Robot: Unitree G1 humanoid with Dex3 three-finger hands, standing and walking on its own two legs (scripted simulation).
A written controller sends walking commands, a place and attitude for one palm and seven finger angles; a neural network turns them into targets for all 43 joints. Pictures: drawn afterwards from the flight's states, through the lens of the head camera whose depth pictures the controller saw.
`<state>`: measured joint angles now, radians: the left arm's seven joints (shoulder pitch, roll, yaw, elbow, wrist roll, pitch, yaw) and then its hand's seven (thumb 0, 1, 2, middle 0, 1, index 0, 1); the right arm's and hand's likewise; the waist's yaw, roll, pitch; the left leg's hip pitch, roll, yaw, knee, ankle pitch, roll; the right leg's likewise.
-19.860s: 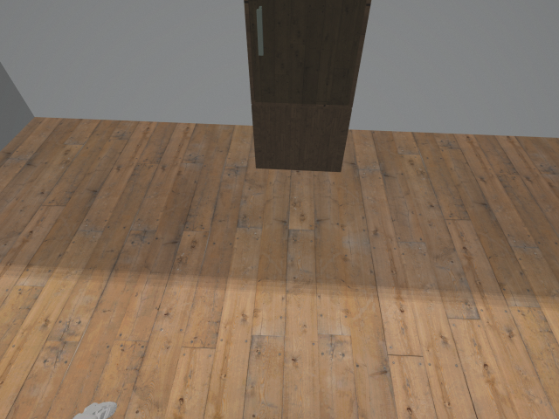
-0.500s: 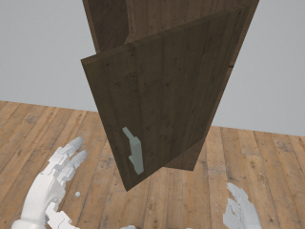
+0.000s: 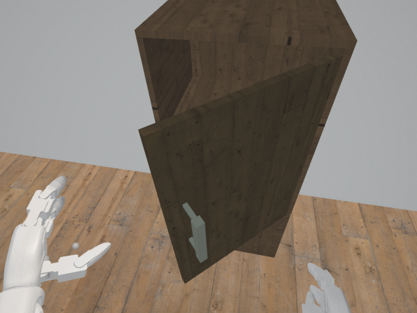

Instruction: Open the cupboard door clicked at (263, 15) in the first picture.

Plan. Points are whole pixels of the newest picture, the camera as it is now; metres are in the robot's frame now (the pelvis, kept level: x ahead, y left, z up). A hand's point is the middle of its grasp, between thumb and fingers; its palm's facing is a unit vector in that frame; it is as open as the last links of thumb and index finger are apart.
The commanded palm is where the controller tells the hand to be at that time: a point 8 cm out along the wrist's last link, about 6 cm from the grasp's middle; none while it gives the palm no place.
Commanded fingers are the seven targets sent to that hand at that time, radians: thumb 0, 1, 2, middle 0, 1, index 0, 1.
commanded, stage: draw the hand back to the body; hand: left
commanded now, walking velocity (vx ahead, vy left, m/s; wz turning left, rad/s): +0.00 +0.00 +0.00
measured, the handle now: (195, 233) +0.29 +0.07 -0.02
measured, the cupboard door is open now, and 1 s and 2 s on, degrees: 45 45 45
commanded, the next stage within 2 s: step back with the hand held close in 0.66 s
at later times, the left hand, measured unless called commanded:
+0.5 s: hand (56, 219) +0.20 +0.24 +0.16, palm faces +0.43 -0.80 -0.41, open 7.6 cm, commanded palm +0.15 +0.28 +0.18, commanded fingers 0.00 0.90 0.90 -0.20 -0.30 -0.20 -0.30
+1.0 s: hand (55, 224) +0.19 +0.24 +0.16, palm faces +0.36 -0.79 -0.50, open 7.4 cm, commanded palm +0.13 +0.28 +0.19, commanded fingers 0.00 0.90 0.90 -0.20 -0.30 -0.20 -0.30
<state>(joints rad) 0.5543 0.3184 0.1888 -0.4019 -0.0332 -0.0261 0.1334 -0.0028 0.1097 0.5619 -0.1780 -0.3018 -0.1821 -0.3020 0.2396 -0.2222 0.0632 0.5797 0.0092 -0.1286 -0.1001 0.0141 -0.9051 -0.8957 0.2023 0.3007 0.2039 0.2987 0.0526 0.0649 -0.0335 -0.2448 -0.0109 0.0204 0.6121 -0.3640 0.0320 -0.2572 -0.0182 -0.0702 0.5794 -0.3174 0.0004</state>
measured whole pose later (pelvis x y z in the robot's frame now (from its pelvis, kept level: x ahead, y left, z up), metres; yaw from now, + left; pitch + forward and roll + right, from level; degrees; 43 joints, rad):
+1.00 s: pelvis -0.02 -0.01 +0.02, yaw -2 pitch -1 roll -1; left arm 0.52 0.37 0.38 -0.40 -0.04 -0.14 0.11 0.01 0.89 0.90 -0.21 -0.30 -0.21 -0.30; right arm 0.16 -0.25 0.01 0.60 0.00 -0.04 -0.08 0.01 -0.91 -0.90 0.20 0.30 0.20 0.30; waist 0.01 0.06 0.02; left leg -0.17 0.02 0.05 0.42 -0.24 0.01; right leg -0.19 0.02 -0.04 0.38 -0.17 -0.02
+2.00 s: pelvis -0.15 +0.02 +0.00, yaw +1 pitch +1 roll -5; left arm 0.55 0.47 0.49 -0.58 -0.02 -0.24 0.16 0.02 0.88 0.90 -0.22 -0.30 -0.22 -0.30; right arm 0.17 -0.18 -0.02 0.63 -0.01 -0.12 -0.06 0.01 -0.91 -0.90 0.20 0.30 0.20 0.30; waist 0.00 0.00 0.05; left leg -0.48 0.03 0.00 0.51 -0.06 0.07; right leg -0.40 0.11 0.03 1.04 -0.45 0.01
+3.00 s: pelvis -0.30 -0.02 +0.01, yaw -4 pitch -1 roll -1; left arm 0.51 0.38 0.40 -0.38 -0.03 -0.19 0.13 0.01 0.88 0.90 -0.21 -0.30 -0.22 -0.30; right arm 0.23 -0.21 0.02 0.69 0.00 -0.13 -0.08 0.01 -0.90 -0.90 0.20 0.30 0.20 0.30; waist 0.02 0.02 -0.02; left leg -0.29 0.01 -0.02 0.51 -0.21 -0.01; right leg -0.13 0.04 -0.01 0.48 -0.33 -0.03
